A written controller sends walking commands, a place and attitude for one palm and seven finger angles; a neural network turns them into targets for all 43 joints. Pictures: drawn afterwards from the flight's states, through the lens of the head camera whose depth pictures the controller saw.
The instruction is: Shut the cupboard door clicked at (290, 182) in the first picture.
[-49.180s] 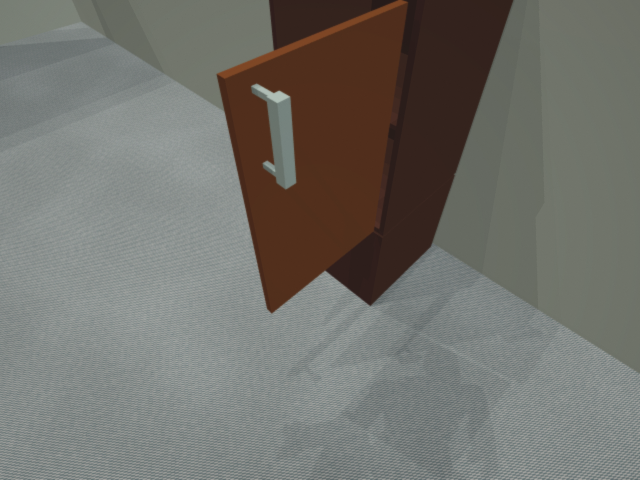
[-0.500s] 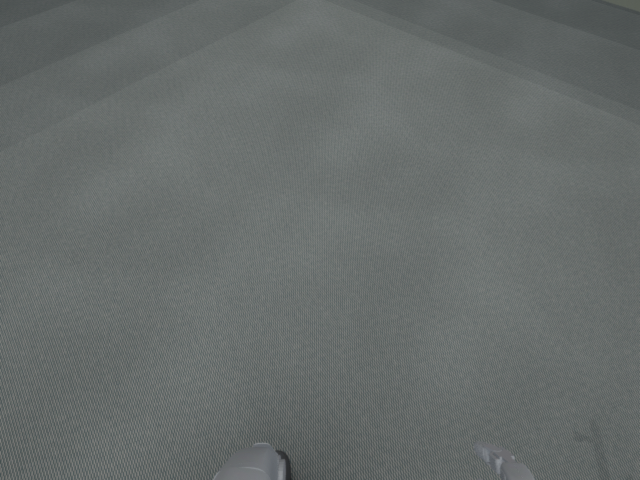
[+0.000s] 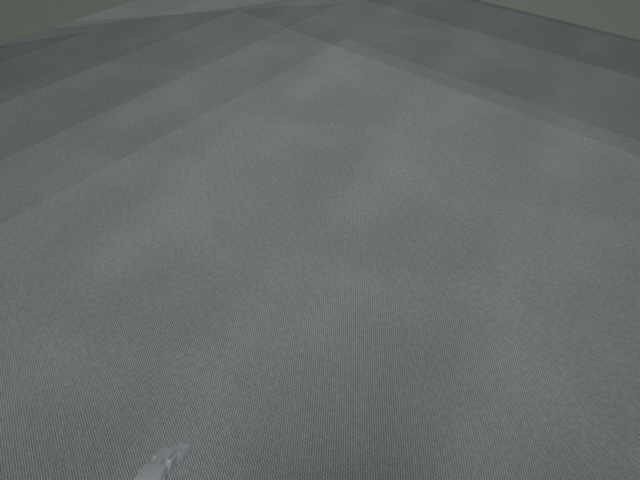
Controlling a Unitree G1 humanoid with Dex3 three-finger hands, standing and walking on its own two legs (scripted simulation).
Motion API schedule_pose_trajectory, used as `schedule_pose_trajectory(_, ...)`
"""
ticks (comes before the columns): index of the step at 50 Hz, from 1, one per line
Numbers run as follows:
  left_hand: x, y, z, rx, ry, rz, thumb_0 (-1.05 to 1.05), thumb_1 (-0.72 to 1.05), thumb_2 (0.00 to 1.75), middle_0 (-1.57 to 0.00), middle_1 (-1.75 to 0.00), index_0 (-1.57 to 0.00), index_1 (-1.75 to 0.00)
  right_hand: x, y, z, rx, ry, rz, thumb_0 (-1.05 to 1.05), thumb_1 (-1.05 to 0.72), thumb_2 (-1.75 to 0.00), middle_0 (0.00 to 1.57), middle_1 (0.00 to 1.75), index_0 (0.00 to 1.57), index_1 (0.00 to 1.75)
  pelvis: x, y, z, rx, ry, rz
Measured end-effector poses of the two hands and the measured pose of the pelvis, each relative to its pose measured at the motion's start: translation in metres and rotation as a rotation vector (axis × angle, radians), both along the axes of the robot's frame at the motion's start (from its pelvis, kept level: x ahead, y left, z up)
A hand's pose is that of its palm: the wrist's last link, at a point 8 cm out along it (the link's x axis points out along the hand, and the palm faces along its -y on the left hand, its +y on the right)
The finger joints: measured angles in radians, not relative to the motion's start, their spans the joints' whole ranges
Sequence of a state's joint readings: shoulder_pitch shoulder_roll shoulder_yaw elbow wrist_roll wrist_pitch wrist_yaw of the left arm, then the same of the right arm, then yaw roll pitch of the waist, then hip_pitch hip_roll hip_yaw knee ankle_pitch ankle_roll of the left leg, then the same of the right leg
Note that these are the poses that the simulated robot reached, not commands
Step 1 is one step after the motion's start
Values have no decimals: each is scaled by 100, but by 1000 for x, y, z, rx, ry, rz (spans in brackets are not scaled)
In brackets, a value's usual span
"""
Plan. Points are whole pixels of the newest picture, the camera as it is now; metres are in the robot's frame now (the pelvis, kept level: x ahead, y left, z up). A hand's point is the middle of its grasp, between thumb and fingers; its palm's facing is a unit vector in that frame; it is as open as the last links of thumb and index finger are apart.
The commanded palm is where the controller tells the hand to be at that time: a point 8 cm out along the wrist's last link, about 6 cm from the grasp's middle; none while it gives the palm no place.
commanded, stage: turn to face it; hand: left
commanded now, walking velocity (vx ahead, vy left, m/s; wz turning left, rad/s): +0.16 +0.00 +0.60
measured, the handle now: out of the picture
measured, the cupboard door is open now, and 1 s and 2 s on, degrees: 26 26 26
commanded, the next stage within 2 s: none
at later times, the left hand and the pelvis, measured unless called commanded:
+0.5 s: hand out of the picture +0.13 +0.20 -0.17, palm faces +0.05 -0.98 -0.18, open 7.4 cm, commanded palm none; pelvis +0.13 +0.03 +0.00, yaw -4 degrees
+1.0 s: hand (197, 354) +0.34 +0.23 -0.17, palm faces -0.30 -0.92 -0.24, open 7.4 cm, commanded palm none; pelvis +0.18 +0.05 +0.00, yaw -22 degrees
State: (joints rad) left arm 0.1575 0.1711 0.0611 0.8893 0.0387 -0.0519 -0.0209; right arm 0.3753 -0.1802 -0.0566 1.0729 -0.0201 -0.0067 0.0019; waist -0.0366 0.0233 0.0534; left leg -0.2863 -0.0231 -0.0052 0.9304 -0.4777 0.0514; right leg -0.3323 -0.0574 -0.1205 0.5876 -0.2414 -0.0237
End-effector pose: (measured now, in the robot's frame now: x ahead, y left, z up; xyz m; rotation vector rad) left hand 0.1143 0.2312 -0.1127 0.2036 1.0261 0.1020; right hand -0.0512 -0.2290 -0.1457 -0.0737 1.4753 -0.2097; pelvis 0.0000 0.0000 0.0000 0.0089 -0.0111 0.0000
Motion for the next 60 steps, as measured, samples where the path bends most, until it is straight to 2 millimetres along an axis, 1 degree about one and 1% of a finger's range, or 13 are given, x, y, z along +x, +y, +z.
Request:
schedule_pose_trajectory(4,-10,-8,-2,-24,80,88,0,91,89,-20,-30,-20,-30,59,-10,12,-11,-31,55,1,-91,-90,20,30,20,30,31,-4,10,-5,13,54)
schedule_pose_trajectory(7,-19,1,-4,-10,127,174,-1,94,89,-20,-30,-20,-30,116,-11,20,-21,-84,118,1,-91,-90,20,30,20,30,52,-3,14,-4,20,90)
schedule_pose_trajectory(11,-39,8,-14,-23,247,214,-1,94,89,-20,-30,-20,-30,194,3,23,-32,-187,196,1,-91,-90,19,30,20,30,78,6,13,-12,16,89)
schedule_pose_trajectory(14,-52,12,-30,-53,357,224,0,93,89,-20,-30,-20,-30,244,20,20,-44,-286,224,1,-91,-90,19,30,20,30,101,20,2,-41,4,49)
schedule_pose_trajectory(16,-55,14,-40,-64,424,219,0,92,89,-20,-30,-20,-30,268,31,19,-52,-334,223,1,-91,-90,19,30,20,30,111,25,-4,-33,1,29)
schedule_pose_trajectory(19,-46,16,-41,-73,479,195,0,92,89,-20,-30,-20,-30,286,41,22,-52,-372,209,1,-91,-90,20,30,20,30,119,28,-3,-24,-6,-14)
schedule_pose_trajectory(24,3,21,-31,-57,408,147,1,91,89,-20,-30,-20,-30,286,40,18,-33,-356,148,1,-91,-90,20,30,21,30,128,27,1,-27,-10,-66)
schedule_pose_trajectory(31,74,22,-23,24,253,65,0,91,89,-20,-30,-20,-30,268,4,-5,-34,-282,27,1,-91,-90,20,30,21,30,143,15,-10,-9,1,-132)
schedule_pose_trajectory(39,131,30,-8,62,257,-69,0,90,89,-20,-30,-20,-30,255,-18,26,-122,-270,-86,1,-91,-90,20,30,20,30,161,21,9,7,33,-233)
schedule_pose_trajectory(45,185,47,-22,58,234,-162,1,90,89,-20,-30,-20,-30,250,-10,34,-200,-299,-141,1,-91,-90,20,30,20,30,179,41,1,-19,43,-311)
schedule_pose_trajectory(48,215,49,-25,59,212,-220,1,90,89,-20,-30,-20,-30,237,0,37,-217,-284,-158,1,-91,-90,20,30,20,30,182,48,0,-18,30,-352)
schedule_pose_trajectory(54,271,28,-8,44,139,-332,1,91,89,-20,-30,-20,-30,197,20,41,-196,-210,-237,1,-91,-90,20,30,20,30,185,50,11,-42,26,-424)
schedule_pose_trajectory(60,306,-19,3,50,73,-469,1,91,90,-19,-30,-20,-30,153,23,25,-160,-164,-369,1,-90,-90,20,30,21,30,184,40,7,-40,28,-507)
